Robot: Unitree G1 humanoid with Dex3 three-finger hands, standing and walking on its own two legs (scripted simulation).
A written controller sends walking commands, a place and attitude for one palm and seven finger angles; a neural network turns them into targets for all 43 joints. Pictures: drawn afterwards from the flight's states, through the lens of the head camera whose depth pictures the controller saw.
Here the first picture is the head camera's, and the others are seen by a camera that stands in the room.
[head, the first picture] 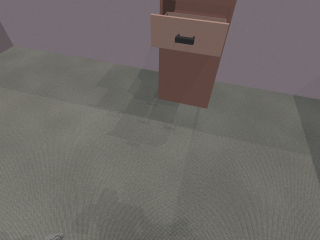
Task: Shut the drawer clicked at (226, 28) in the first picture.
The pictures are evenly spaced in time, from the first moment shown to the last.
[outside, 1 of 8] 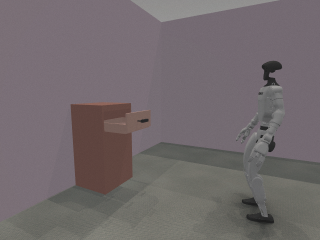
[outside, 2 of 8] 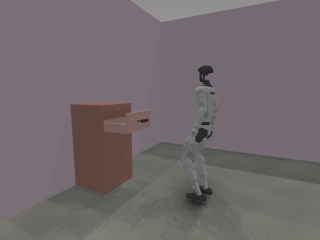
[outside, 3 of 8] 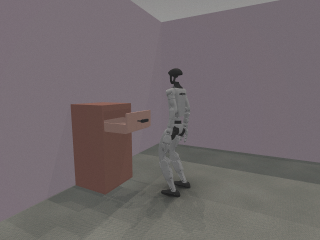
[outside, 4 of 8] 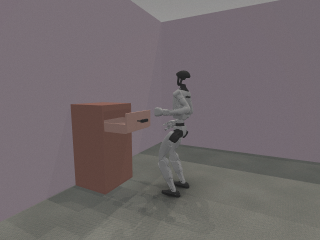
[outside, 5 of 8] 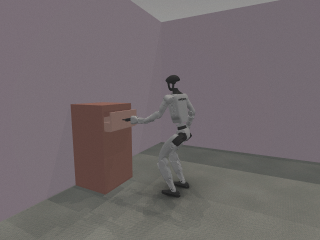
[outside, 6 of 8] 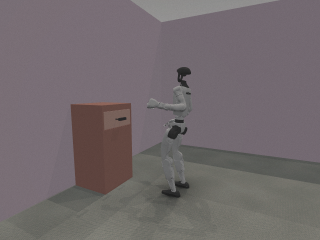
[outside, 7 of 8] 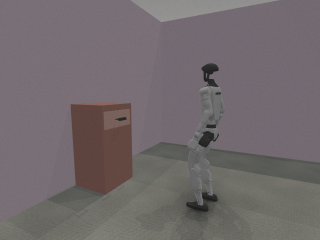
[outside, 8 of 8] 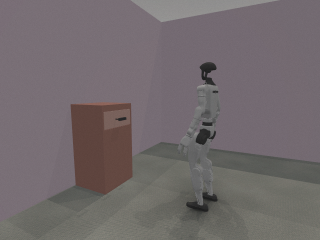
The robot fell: no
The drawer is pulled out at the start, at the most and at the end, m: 0.28 0.28 0.00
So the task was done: yes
